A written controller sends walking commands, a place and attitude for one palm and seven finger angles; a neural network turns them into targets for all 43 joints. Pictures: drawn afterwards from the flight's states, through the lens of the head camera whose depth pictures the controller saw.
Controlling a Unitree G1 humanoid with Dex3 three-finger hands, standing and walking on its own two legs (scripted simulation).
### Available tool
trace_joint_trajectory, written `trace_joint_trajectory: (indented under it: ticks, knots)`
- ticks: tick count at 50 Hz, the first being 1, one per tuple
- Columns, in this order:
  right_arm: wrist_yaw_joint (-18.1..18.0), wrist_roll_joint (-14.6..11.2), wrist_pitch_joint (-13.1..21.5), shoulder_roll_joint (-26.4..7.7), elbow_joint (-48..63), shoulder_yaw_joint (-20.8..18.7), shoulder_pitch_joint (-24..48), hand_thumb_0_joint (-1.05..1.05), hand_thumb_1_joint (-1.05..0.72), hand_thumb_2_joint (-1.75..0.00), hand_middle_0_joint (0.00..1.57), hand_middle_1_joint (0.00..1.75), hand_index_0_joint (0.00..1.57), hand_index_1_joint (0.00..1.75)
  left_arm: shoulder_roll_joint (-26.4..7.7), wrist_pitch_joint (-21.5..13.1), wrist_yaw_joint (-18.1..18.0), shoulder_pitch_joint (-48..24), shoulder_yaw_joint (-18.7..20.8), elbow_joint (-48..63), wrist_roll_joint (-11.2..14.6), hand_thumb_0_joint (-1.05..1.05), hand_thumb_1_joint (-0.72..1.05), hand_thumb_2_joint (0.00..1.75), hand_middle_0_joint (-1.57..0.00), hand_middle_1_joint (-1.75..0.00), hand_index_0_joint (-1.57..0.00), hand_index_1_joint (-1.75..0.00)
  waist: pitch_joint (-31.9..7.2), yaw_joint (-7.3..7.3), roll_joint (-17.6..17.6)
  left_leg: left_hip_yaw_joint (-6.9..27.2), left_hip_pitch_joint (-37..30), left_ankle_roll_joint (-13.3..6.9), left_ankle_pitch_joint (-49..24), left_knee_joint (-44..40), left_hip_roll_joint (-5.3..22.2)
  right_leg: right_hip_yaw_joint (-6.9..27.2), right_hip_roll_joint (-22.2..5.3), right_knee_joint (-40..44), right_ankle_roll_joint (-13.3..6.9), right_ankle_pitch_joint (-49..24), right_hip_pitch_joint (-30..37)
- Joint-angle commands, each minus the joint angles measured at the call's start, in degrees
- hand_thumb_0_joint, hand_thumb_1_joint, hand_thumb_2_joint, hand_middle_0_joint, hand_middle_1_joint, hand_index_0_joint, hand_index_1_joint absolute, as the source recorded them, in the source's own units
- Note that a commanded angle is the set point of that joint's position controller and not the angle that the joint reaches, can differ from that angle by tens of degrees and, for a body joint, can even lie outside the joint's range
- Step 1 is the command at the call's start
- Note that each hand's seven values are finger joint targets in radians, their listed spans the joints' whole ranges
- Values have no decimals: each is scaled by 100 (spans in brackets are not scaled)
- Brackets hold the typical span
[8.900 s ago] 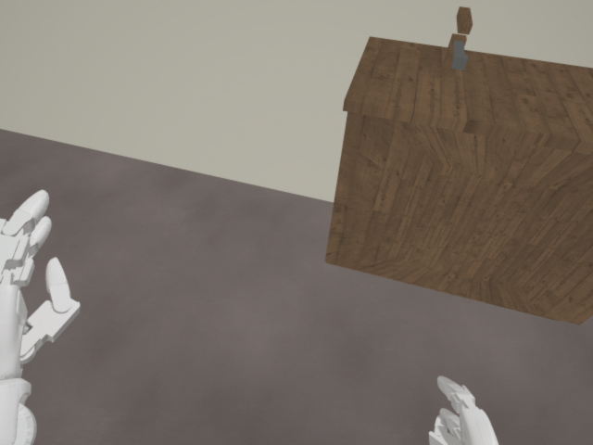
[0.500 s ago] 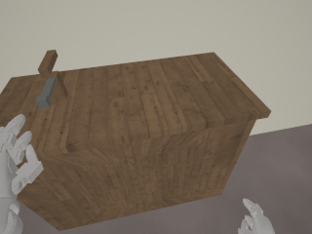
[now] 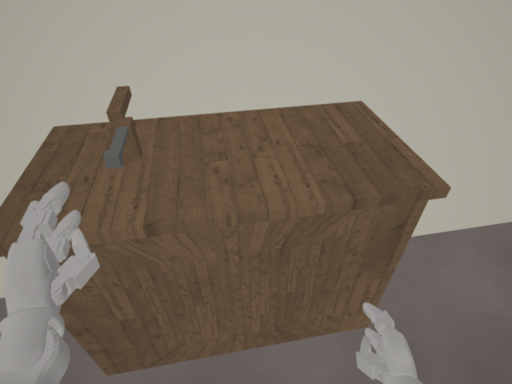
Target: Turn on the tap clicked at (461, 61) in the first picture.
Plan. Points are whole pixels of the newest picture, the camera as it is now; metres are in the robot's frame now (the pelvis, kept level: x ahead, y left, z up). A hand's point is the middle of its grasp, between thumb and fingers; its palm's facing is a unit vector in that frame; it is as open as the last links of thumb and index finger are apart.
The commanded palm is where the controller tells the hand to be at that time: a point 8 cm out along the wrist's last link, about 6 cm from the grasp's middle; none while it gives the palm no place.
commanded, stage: turn the palm inward beside the body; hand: left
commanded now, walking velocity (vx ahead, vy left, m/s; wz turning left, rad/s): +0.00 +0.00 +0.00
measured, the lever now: (113, 159) +0.45 +0.37 +0.13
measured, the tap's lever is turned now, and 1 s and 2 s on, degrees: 0 0 0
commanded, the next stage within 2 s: reach beside the lever's end, fingers flat in 0.70 s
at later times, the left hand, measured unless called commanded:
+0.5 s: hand (107, 261) +0.19 +0.22 +0.17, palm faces +0.49 -0.86 -0.09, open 7.4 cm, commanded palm +0.13 +0.26 +0.18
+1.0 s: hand (114, 245) +0.22 +0.23 +0.17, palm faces +0.54 -0.84 -0.10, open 7.4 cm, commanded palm +0.18 +0.27 +0.18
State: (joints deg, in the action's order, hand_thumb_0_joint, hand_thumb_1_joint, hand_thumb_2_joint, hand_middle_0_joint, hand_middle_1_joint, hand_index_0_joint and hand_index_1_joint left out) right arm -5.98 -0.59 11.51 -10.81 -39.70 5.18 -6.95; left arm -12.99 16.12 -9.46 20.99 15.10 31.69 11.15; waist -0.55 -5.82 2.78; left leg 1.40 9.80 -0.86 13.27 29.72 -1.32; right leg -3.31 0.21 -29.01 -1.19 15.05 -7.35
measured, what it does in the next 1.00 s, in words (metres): stands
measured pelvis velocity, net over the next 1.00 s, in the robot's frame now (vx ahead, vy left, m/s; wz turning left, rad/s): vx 0.03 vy -0.04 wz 0.01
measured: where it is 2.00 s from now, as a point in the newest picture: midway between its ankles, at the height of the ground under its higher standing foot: outside the picture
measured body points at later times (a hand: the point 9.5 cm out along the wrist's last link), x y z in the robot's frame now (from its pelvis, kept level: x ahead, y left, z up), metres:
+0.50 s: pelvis +0.01 -0.01 +0.00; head -0.04 -0.04 +0.45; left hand +0.16 +0.26 +0.18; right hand +0.23 -0.20 -0.06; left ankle +0.04 +0.11 -0.74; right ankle +0.02 -0.11 -0.74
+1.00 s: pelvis +0.03 -0.04 +0.00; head -0.02 -0.06 +0.45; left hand +0.19 +0.27 +0.17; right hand +0.25 -0.23 -0.06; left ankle +0.04 +0.11 -0.73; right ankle +0.02 -0.11 -0.74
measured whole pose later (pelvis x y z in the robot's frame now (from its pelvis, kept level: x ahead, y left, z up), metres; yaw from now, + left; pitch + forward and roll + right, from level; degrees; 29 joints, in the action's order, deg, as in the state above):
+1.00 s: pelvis +0.03 -0.04 +0.00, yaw +1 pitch -5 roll +0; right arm -6.2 -1.7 11.3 -12.7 -40.5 3.2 -7.4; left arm -13.8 20.0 -8.2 18.7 20.1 27.1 14.8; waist -1.7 -5.8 3.7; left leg 3.1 8.4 1.6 14.9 28.6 0.8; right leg -4.8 2.5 -27.7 -3.7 16.9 -5.7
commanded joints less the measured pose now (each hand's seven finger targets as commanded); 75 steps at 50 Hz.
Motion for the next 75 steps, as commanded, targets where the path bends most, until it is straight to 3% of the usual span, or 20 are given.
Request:
trace_joint_trajectory:
  ticks: [1,5,6,10,13,19,30,33,35,39,40,41,48,51,57,60,61,66,71,75]
  knots:
    - [-93,-45,349,-608,995,-220,1257,0,-90,-90,20,30,20,30,-760,-297,-77,-917,307,1447,-61,0,90,90,-20,-30,-20,-30,-64,18,297,164,194,79,872,-979,84,-28,91,711,-12,630,-239]
    - [-105,-55,376,-630,956,-233,1327,0,-90,-90,20,30,20,30,-783,-186,-90,-790,396,1364,23,0,90,90,-20,-30,-20,-30,128,-6,44,151,272,64,1074,-965,63,2,92,881,14,883,-251]
    - [-102,-63,385,-606,954,-227,1352,0,-90,-90,20,30,20,30,-652,-179,-68,-836,273,1443,41,0,90,90,-20,-30,-20,-30,93,17,89,123,233,60,1040,-970,56,0,75,886,16,885,-225]
    - [-99,-56,431,-631,921,-252,1363,0,-90,-90,20,30,20,30,-833,-144,-144,-968,447,1542,26,0,90,90,-20,-30,-20,-30,52,-26,272,111,191,74,1010,-935,34,16,76,930,5,892,-214]
    - [-111,-61,434,-625,884,-246,1337,0,-90,-90,20,30,20,30,-655,-100,-110,-887,363,1368,126,0,90,90,-20,-30,-20,-30,108,-3,-10,103,206,49,902,-909,21,5,67,960,27,854,-199]
    - [-107,-68,461,-642,905,-263,1330,0,-90,-90,20,30,20,30,-696,5,-38,-902,346,1402,130,0,90,90,-20,-30,-20,-30,69,-7,-42,44,92,15,594,-797,0,68,38,1070,41,751,-181]
    - [-21,-47,470,-690,946,-315,1097,0,-90,-90,20,30,20,30,-767,-81,-18,-659,500,1492,157,0,90,90,-20,-30,-20,-30,-368,-45,73,-32,-220,5,-803,-521,22,12,69,775,24,-736,52]
    - [-20,-46,446,-691,988,-335,1045,0,-90,-90,20,30,20,30,-670,-105,21,-582,445,1488,192,0,90,90,-20,-30,-20,-30,-516,-23,-222,-54,-246,-21,-1101,-449,21,11,48,627,58,-1252,135]
    - [5,-65,427,-702,990,-341,1029,0,-90,-90,20,30,20,30,-769,-80,19,-605,526,1511,189,0,90,90,-20,-30,-20,-30,-512,-45,-44,-64,-266,-8,-1178,-395,20,32,48,623,52,-1354,121]
    - [-6,-67,398,-695,1026,-349,1006,0,-90,-90,20,30,20,30,-728,-76,40,-615,527,1471,221,0,90,90,-20,-30,-20,-30,-518,-36,-244,-68,-232,-34,-1219,-355,11,57,14,556,91,-1555,113]
    - [2,-82,403,-698,1022,-352,1039,0,-90,-90,20,30,20,30,-797,-49,31,-598,578,1478,217,0,90,90,-20,-30,-20,-30,-470,-50,-75,-85,-254,-32,-1214,-332,15,94,17,609,89,-1538,84]
    - [-18,-84,375,-688,993,-348,985,0,-90,-90,20,30,20,30,-846,-34,26,-604,699,1296,236,0,90,90,-20,-30,-20,-30,-455,-40,-314,-60,-173,-34,-1202,-357,21,92,6,587,105,-1584,122]
    - [-118,-147,293,-700,872,-377,955,0,-90,-90,20,30,20,30,-1138,-52,102,-1243,1120,616,332,0,90,90,-20,-30,-20,-30,-292,44,-239,-100,-67,-41,-824,-333,5,293,-51,783,186,-1228,-42]
    - [-138,-167,368,-686,855,-384,941,0,-90,-90,20,30,20,30,-1193,-194,164,-1649,1077,586,331,0,90,90,-20,-30,-20,-30,-412,63,173,-91,-123,-36,-794,-369,-15,307,-45,756,139,-1108,-34]
    - [-226,-183,465,-759,782,-432,849,0,-90,-90,20,30,20,30,-1388,-346,312,-1969,1228,-22,402,0,90,90,-20,-30,-20,-30,-356,125,-142,-65,15,-52,-525,-375,0,414,-82,835,190,-769,-136]
    - [-232,-204,443,-789,759,-479,837,0,-90,-90,20,30,20,30,-1670,-322,295,-1952,1559,-305,420,0,90,90,-20,-30,-20,-30,-493,55,-190,-68,81,-44,-531,-339,1,448,-99,837,195,-723,-55]
    - [-231,-216,453,-739,782,-454,872,0,-90,-90,20,30,20,30,-1487,-337,310,-2081,1356,-272,411,0,90,90,-20,-30,-20,-30,-464,74,-30,-77,69,-45,-545,-397,-6,392,-95,798,166,-702,-84]
    - [-233,-209,489,-783,775,-476,774,0,-90,-90,20,30,20,30,-1508,-479,243,-2263,1349,-452,379,0,90,90,-19,-29,-19,-29,-548,87,23,-71,25,-42,-637,-444,-7,266,-6,692,103,-727,-129]
    - [-291,-192,465,-843,717,-496,749,0,-90,-90,20,30,20,30,-1714,-527,228,-2752,1442,-905,300,0,90,90,-19,-27,-19,-27,-475,160,-129,-58,81,-61,-407,-498,2,258,17,761,89,-330,-276]
    - [-308,-186,435,-870,693,-497,706,0,-90,-90,20,30,20,30,-1851,-582,235,-3143,1477,-1119,237,0,90,90,-19,-26,-19,-26,-604,169,113,-44,36,-38,-422,-507,2,231,39,734,42,-339,-280]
